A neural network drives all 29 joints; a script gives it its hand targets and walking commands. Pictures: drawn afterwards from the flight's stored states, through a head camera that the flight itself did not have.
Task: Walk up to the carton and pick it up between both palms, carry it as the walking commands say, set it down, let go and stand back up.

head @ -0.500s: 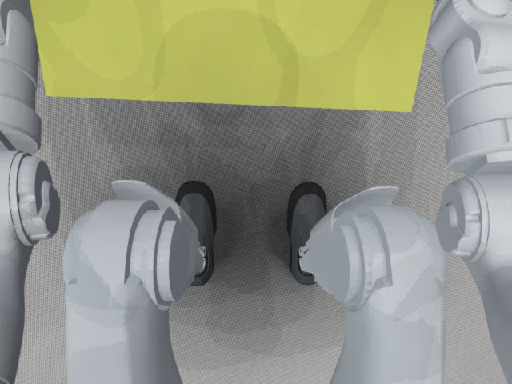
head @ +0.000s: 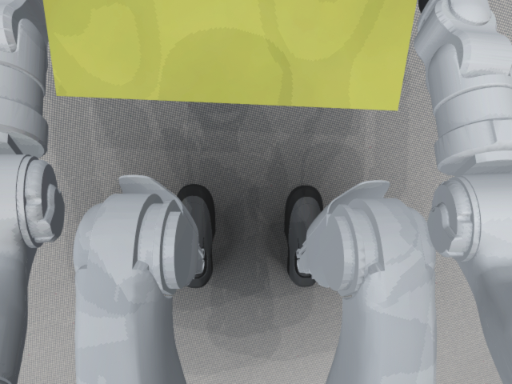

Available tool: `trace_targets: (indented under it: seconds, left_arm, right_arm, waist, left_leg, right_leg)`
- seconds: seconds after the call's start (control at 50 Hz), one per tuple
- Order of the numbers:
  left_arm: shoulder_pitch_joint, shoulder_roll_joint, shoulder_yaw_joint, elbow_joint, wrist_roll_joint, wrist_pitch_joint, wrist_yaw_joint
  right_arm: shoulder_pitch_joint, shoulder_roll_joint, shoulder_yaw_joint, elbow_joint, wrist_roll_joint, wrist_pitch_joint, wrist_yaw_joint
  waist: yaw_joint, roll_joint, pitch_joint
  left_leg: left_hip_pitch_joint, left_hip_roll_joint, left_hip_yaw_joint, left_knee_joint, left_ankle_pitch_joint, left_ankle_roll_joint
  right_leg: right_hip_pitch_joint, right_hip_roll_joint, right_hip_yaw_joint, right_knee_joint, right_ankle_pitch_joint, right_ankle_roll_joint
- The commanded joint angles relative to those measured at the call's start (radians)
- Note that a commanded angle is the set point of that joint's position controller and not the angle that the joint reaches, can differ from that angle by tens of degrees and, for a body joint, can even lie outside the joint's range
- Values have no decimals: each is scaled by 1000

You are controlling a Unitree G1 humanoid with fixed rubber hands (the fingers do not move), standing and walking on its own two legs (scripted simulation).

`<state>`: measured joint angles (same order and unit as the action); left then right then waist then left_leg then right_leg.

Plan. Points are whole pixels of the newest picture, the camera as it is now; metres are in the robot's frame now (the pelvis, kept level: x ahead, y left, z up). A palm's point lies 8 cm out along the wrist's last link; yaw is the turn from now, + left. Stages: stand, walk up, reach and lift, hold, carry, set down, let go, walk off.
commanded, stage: reach and lift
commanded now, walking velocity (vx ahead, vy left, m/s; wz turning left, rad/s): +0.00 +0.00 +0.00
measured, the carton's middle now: out of the picture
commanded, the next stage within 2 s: none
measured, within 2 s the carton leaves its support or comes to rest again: leaves its support in 0.98 s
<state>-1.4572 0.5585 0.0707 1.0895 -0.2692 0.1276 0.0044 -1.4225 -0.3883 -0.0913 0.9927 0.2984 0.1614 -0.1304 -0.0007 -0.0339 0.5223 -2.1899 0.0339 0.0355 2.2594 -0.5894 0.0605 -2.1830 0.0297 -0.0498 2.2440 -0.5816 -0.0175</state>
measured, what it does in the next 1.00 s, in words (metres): stands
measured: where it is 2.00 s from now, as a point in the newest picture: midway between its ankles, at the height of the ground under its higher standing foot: (250, 251)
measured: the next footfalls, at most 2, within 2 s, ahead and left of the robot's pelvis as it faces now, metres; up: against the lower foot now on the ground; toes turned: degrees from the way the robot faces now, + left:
none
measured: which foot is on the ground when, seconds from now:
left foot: down 0.00-1.00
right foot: down 0.00-1.00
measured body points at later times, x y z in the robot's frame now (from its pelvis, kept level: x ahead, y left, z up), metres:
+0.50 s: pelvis -0.01 +0.00 +0.01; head +0.37 +0.02 +0.24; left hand +0.56 +0.23 -0.17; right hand +0.55 -0.16 -0.17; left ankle +0.12 +0.11 -0.32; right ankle +0.12 -0.11 -0.32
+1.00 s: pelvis -0.01 +0.00 +0.00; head +0.36 +0.03 +0.24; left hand +0.56 +0.23 -0.16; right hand +0.56 -0.16 -0.17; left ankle +0.12 +0.11 -0.32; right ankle +0.12 -0.11 -0.32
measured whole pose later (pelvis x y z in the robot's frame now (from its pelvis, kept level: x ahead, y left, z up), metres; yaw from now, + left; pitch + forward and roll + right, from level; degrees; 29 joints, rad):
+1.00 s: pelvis -0.01 +0.00 +0.00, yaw +0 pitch +29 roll -2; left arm -1.61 0.52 -0.10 1.23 -0.34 0.13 0.02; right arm -1.51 -0.40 0.00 1.12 0.44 0.13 -0.13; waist 0.03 -0.03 0.53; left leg -2.20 0.03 0.02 2.24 -0.54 0.06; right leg -2.18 0.03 -0.06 2.21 -0.53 -0.01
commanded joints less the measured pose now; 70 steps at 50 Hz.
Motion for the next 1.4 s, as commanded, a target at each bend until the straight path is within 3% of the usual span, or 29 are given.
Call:
trace_targets:
  seconds: [0.0, 0.12, 0.18, 0.2, 0.3, 0.32, 0.34, 0.36, 0.4, 0.42, 0.46, 0.48, 0.5, 0.52, 0.62, 0.7, 0.8, 0.88, 0.9, 0.92, 0.98, 1.04, 1.06, 1.08, 1.18, 1.2, 1.22, 1.34, 1.38]
  left_arm:
    - [-449, 171, 38, -192, 9, -58, 24]
    - [-343, 107, 6, -97, 39, -57, 56]
    - [-395, 40, -26, -135, 20, -68, 52]
    - [-361, 38, -25, -59, 17, -63, 44]
    - [-447, -29, -74, -198, -33, -73, 36]
    - [-508, -1, -54, -217, -22, -77, 34]
    - [-473, -41, -97, -181, -28, -70, 30]
    - [-468, -30, -95, -163, -21, -71, 33]
    - [-502, -111, -120, -195, -20, -78, 38]
    - [-564, -88, -78, -207, -29, -72, 39]
    - [-472, -167, -105, -134, -36, -65, 21]
    - [-494, -202, -116, -132, -30, -64, 13]
    - [-574, -286, -176, -173, -36, -62, -7]
    - [-610, -324, -198, -152, -46, -70, -24]
    - [-627, -683, -303, -91, -84, -56, -102]
    - [-677, -774, -303, -139, -66, -39, -133]
    - [-728, -780, -312, -145, -95, -27, -156]
    - [-779, -809, -296, -207, -92, -26, -138]
    - [-825, -761, -291, -216, -99, -23, -128]
    - [-801, -773, -308, -267, -109, -24, -128]
    - [-752, -806, -329, -264, -119, -28, -126]
    - [-771, -827, -319, -359, -119, -10, -96]
    - [-674, -887, -307, -245, -110, -12, -100]
    - [-764, -803, -325, -393, -141, -20, -103]
    - [-752, -841, -298, -340, -129, -10, -131]
    - [-795, -848, -288, -369, -131, 3, -131]
    - [-641, -861, -239, -116, -62, 16, -142]
    - [-741, -867, -247, -304, -57, 43, -177]
    - [-749, -901, -266, -313, -56, 58, -187]
  right_arm:
    - [-402, -57, -12, -198, 24, -61, -6]
    - [-326, -48, 29, -105, 15, -71, -22]
    - [-298, 15, 4, -77, -8, -78, -18]
    - [-270, 47, 42, -21, -3, -72, -21]
    - [-388, 85, 66, -197, 24, -90, -27]
    - [-438, 105, 99, -196, 67, -79, -26]
    - [-354, 136, 85, -129, 55, -70, -19]
    - [-364, 144, 123, -125, 78, -68, -16]
    - [-386, 162, 108, -173, 55, -90, -11]
    - [-476, 176, 141, -187, 89, -81, -9]
    - [-456, 216, 140, -178, 80, -81, -7]
    - [-498, 278, 161, -205, 84, -76, 8]
    - [-516, 319, 148, -198, 57, -79, 24]
    - [-543, 390, 183, -168, 85, -74, 41]
    - [-593, 699, 269, -118, 109, -78, 140]
    - [-740, 777, 287, -188, 145, -76, 179]
    - [-711, 799, 240, -123, 132, -60, 177]
    - [-826, 762, 273, -208, 166, -73, 167]
    - [-892, 775, 280, -272, 190, -77, 161]
    - [-854, 792, 297, -301, 187, -78, 147]
    - [-704, 860, 301, -189, 183, -60, 153]
    - [-841, 761, 309, -394, 190, -77, 141]
    - [-812, 758, 289, -319, 145, -70, 146]
    - [-876, 773, 299, -443, 167, -72, 140]
    - [-848, 823, 256, -426, 114, -63, 147]
    - [-906, 788, 270, -501, 106, -57, 143]
    - [-808, 786, 235, -295, 68, -44, 139]
    - [-826, 911, 188, -325, 57, 7, 181]
    - [-891, 900, 222, -388, 71, 16, 182]
  waist:
    - [79, 80, -1596]
    - [74, 104, -1543]
    - [-1, 73, -1497]
    - [40, 93, -1531]
    - [-6, 55, -1608]
    - [75, 77, -1656]
    - [14, 80, -1588]
    - [74, 102, -1610]
    - [9, 94, -1553]
    - [82, 77, -1585]
    - [32, 75, -1531]
    - [69, 84, -1491]
    - [3, 72, -1495]
    - [60, 94, -1483]
    - [18, 89, -1410]
    - [94, 91, -1480]
    - [19, 96, -1446]
    - [53, 135, -1540]
    - [116, 129, -1614]
    - [49, 84, -1761]
    - [62, 73, -1738]
    - [81, 133, -1912]
    - [4, 110, -1695]
    - [9, 50, -1858]
    - [-5, 22, -1802]
    - [24, 22, -1892]
    - [27, 32, -1648]
    - [8, 76, -1728]
    - [63, 81, -1792]
  left_leg:
    - [738, -37, -65, -156, 425, -4]
    - [808, -47, -68, -186, 463, -20]
    - [728, -54, -88, -197, 459, -11]
    - [802, -46, -70, -180, 487, -14]
    - [766, -51, -74, -173, 505, -1]
    - [781, -40, -69, -185, 477, 2]
    - [770, -47, -61, -209, 436, -5]
    - [815, -34, -55, -180, 459, -8]
    - [791, -49, -79, -206, 472, -10]
    - [787, -39, -63, -209, 442, -11]
    - [755, -56, -71, -211, 431, -6]
    - [748, -51, -61, -209, 424, -2]
    - [758, -51, -89, -213, 428, 0]
    - [755, -53, -74, -204, 414, 0]
    - [715, -71, -67, -201, 433, -15]
    - [741, -73, -56, -202, 434, -11]
    - [721, -84, -46, -193, 355, 5]
    - [811, -82, -36, -209, 394, -8]
    - [824, -94, -41, -199, 424, 4]
    - [875, -88, -31, -195, 459, 4]
    - [902, -96, -21, -206, 478, 7]
    - [1005, -103, -27, -222, 575, -12]
    - [924, -109, -34, -201, 550, -4]
    - [980, -104, -65, -198, 597, 12]
    - [862, -114, -56, -240, 491, 28]
    - [909, -111, -37, -259, 491, 17]
    - [808, -100, -43, -280, 391, 13]
    - [856, -108, -25, -311, 359, 6]
    - [861, -111, -10, -320, 389, 8]
  right_leg:
    - [632, 24, 11, -132, 345, 42]
    - [571, 43, -4, -165, 333, 35]
    - [513, 45, -21, -149, 350, 40]
    - [529, 45, -2, -168, 352, 47]
    - [601, 54, -10, -168, 395, 41]
    - [665, 48, 2, -171, 398, 39]
    - [666, 56, -20, -175, 371, 43]
    - [648, 43, 0, -173, 359, 44]
    - [535, 55, -28, -171, 364, 38]
    - [595, 45, -5, -198, 333, 38]
    - [578, 50, -23, -173, 344, 40]
    - [556, 54, -8, -192, 315, 37]
    - [571, 64, -37, -167, 323, 33]
    - [549, 64, -20, -172, 305, 37]
    - [474, 69, -25, -162, 339, 26]
    - [549, 74, -27, -138, 325, 7]
    - [548, 84, -19, -155, 265, -1]
    - [554, 90, -44, -153, 302, -4]
    - [556, 87, -44, -140, 311, 4]
    - [726, 95, -34, -177, 370, 6]
    - [690, 88, -36, -174, 388, 8]
    - [706, 103, -62, -172, 462, -1]
    - [575, 104, -50, -192, 414, 9]
    - [697, 95, -37, -168, 474, 19]
    - [738, 94, -38, -215, 438, 32]
    - [791, 95, -47, -227, 433, 28]
    - [650, 87, -58, -246, 325, 32]
    - [696, 102, -57, -264, 301, 14]
    - [737, 91, -51, -268, 321, 15]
